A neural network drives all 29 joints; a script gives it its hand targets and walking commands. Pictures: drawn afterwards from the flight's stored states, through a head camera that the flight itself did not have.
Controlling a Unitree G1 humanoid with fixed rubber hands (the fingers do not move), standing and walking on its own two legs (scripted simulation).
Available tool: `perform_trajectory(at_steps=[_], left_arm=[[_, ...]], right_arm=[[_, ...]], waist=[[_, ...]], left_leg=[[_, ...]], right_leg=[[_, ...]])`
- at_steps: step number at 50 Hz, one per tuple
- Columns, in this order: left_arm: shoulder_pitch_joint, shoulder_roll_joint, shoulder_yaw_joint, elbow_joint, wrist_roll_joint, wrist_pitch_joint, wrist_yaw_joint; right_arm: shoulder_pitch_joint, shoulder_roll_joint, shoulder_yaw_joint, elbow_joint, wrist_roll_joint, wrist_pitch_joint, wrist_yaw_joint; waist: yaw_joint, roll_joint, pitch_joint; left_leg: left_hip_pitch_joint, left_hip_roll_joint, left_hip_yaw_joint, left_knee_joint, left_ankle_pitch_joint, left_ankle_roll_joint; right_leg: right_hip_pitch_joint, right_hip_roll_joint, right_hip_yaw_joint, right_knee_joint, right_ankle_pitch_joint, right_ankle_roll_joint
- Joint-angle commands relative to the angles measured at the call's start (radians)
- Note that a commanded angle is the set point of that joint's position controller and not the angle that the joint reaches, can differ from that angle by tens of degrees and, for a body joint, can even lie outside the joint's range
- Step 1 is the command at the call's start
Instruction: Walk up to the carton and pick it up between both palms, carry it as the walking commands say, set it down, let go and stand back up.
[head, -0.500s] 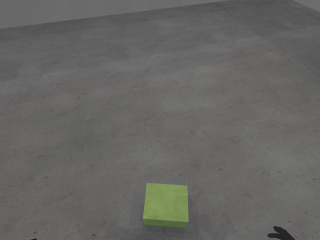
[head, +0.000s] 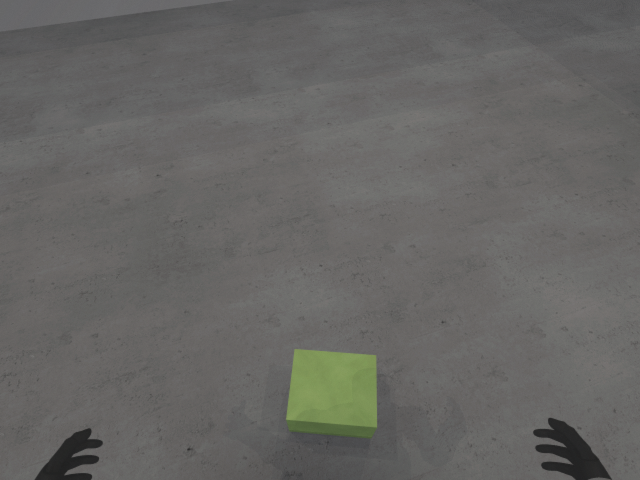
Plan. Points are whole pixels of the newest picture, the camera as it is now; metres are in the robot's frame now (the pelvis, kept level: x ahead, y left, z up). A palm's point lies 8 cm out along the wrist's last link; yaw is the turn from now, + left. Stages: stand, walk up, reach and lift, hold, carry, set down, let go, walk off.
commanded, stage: reach and lift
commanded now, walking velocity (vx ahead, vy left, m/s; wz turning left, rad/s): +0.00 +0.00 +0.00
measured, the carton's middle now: (332, 393) +0.42 -0.01 -0.69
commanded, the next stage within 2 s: none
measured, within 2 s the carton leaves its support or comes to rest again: neither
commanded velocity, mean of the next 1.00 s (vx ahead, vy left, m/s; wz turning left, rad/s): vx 0.00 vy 0.00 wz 0.00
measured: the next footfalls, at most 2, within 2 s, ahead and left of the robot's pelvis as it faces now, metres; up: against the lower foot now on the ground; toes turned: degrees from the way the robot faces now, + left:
none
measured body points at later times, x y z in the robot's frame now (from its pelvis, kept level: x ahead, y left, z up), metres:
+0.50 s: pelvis -0.02 -0.01 -0.04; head +0.12 -0.01 +0.38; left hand +0.24 +0.29 -0.13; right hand +0.26 -0.28 -0.14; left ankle +0.02 +0.13 -0.73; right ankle +0.00 -0.15 -0.73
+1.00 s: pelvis -0.07 +0.00 -0.09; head +0.18 +0.00 +0.29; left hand +0.38 +0.25 -0.18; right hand +0.36 -0.25 -0.18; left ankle +0.02 +0.13 -0.73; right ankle +0.00 -0.15 -0.73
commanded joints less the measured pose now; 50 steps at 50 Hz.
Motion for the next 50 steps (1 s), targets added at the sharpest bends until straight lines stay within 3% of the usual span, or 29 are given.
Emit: perform_trajectory(at_steps=[1, 3, 5, 7, 18, 24, 34, 42, 50], left_arm=[[-0.051, 0.111, 0.089, -0.228, 0.039, 0.075, -0.040], [-0.054, 0.112, 0.128, -0.259, 0.056, 0.106, -0.054], [-0.059, 0.110, 0.164, -0.267, 0.060, 0.121, -0.069], [-0.078, 0.114, 0.176, -0.265, 0.057, 0.124, -0.076], [-0.274, 0.118, 0.125, -0.201, -0.002, 0.107, -0.079], [-0.441, 0.112, 0.121, -0.191, -0.037, 0.115, -0.079], [-0.731, 0.107, 0.128, -0.134, -0.074, 0.155, -0.067], [-0.956, 0.106, 0.140, -0.086, -0.085, 0.160, -0.061], [-1.164, 0.112, 0.150, 0.004, -0.087, 0.125, -0.073]], right_arm=[[0.003, -0.153, -0.087, -0.191, -0.018, 0.048, 0.010], [-0.001, -0.128, -0.085, -0.237, -0.023, 0.079, -0.004], [-0.032, -0.093, -0.059, -0.279, -0.012, 0.090, -0.010], [-0.078, -0.075, -0.048, -0.315, -0.008, 0.095, -0.021], [-0.209, -0.027, -0.023, -0.260, 0.037, 0.113, -0.075], [-0.369, -0.030, -0.027, -0.264, 0.051, 0.122, -0.081], [-0.689, -0.044, -0.043, -0.223, 0.088, 0.153, -0.070], [-0.905, -0.047, -0.074, -0.146, 0.105, 0.147, -0.067], [-1.064, -0.021, -0.121, -0.088, 0.110, 0.108, -0.085]], waist=[[-0.019, 0.044, -0.001], [-0.010, 0.004, -0.063], [0.029, -0.039, -0.136], [0.053, -0.044, -0.193], [-0.001, -0.018, -0.400], [-0.028, -0.013, -0.488], [-0.025, 0.005, -0.600], [-0.033, 0.006, -0.743], [-0.047, 0.000, -0.885]], left_leg=[[-0.095, -0.019, 0.071, -0.176, -0.019, -0.009], [-0.043, -0.047, 0.088, -0.130, 0.021, -0.006], [-0.008, -0.069, 0.100, -0.052, 0.106, 0.000], [-0.019, -0.074, 0.106, 0.002, 0.148, -0.002], [-0.179, -0.072, 0.084, 0.215, 0.349, -0.025], [-0.260, -0.062, 0.077, 0.256, 0.268, -0.026], [-0.404, -0.052, 0.079, 0.286, 0.072, -0.020], [-0.470, -0.052, 0.080, 0.317, 0.067, -0.021], [-0.557, -0.060, 0.082, 0.362, 0.145, -0.015]], right_leg=[[0.062, 0.157, -0.070, -0.031, 0.031, 0.003], [0.051, 0.134, -0.048, -0.047, 0.043, 0.001], [0.013, 0.117, -0.020, -0.033, 0.070, -0.003], [-0.008, 0.111, 0.000, 0.005, 0.106, -0.001], [-0.241, 0.117, 0.014, 0.203, 0.325, 0.001], [-0.366, 0.121, 0.007, 0.250, 0.224, -0.003], [-0.532, 0.115, -0.014, 0.304, 0.019, -0.008], [-0.617, 0.124, -0.030, 0.340, 0.021, -0.002], [-0.673, 0.135, -0.039, 0.376, 0.113, 0.006]])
